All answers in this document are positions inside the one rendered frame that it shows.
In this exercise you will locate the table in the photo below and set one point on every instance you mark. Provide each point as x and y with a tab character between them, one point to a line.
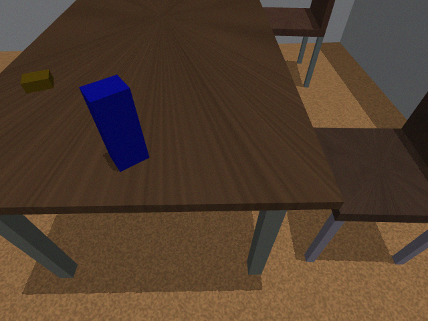
223	122

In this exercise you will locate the chair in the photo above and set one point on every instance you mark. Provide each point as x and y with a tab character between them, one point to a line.
382	175
304	22

